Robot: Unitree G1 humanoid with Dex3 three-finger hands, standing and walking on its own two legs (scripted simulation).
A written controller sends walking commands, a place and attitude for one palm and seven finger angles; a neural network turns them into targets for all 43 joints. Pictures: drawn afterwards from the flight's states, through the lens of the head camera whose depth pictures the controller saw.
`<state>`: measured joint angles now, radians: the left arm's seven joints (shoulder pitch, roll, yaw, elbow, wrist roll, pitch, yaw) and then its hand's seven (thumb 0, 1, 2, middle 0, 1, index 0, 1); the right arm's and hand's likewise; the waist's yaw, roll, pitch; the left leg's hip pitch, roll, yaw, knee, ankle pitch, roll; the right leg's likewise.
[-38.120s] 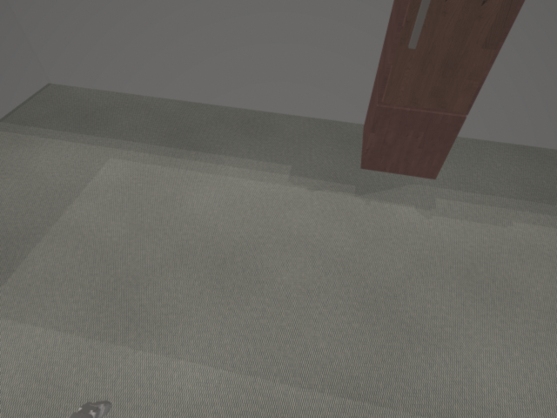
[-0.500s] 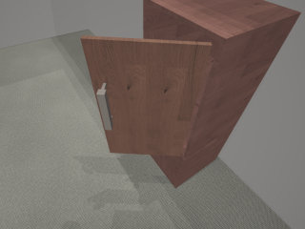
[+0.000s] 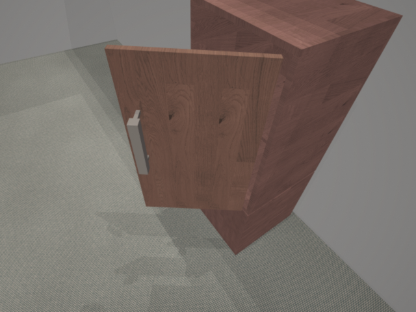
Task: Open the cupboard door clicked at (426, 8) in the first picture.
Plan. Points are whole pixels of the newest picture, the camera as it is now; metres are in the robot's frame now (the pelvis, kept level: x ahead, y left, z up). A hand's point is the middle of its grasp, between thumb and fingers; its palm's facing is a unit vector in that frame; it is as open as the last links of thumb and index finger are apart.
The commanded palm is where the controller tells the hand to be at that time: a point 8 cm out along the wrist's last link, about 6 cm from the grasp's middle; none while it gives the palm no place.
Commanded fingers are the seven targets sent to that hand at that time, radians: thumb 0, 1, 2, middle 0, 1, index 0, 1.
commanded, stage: come to a stop and stand still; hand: left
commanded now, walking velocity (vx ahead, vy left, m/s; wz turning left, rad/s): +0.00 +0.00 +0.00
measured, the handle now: (141, 143) +0.50 +0.21 +0.01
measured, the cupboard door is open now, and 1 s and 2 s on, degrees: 53 53 53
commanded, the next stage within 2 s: look again from close up in 0.54 s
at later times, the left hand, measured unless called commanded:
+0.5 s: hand out of the picture +0.05 +0.20 -0.18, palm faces +0.01 -0.97 -0.23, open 7.3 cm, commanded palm none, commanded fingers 0.00 0.90 0.90 -0.20 -0.30 -0.20 -0.30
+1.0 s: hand out of the picture +0.03 +0.20 -0.18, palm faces +0.00 -0.98 -0.20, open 7.3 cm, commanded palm none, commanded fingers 0.00 0.90 0.90 -0.20 -0.30 -0.20 -0.30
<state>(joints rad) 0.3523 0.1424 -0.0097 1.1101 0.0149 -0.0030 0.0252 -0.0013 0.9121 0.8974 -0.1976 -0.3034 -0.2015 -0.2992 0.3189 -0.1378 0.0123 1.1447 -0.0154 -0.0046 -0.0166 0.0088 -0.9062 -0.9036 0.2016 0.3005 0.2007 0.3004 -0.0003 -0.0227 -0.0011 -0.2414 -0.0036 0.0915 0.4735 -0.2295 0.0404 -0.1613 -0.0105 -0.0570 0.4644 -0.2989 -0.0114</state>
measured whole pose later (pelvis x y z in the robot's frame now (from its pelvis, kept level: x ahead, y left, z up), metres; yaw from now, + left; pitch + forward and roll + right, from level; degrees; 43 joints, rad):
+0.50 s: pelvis +0.03 +0.03 +0.00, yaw -1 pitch +0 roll +0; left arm 0.27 0.15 -0.01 1.08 0.01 -0.01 0.05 0.00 0.92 0.90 -0.20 -0.30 -0.20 -0.30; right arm 0.29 -0.16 0.02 1.11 -0.01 -0.03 -0.03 0.03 -0.92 -0.90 0.20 0.30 0.20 0.30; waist -0.01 0.02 0.03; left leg -0.21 -0.05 0.12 0.50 -0.30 0.08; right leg -0.14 -0.06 -0.03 0.51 -0.37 0.04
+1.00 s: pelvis +0.03 +0.02 +0.00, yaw -1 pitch +0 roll +0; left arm 0.28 0.17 -0.01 1.10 0.01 0.00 0.04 0.00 0.91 0.90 -0.20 -0.30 -0.20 -0.30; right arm 0.22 -0.17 0.02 1.12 -0.01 -0.03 -0.03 0.01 -0.91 -0.90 0.20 0.30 0.20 0.30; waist 0.01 -0.02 0.04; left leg -0.18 -0.04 0.11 0.44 -0.26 0.07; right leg -0.11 -0.05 -0.04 0.44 -0.33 0.02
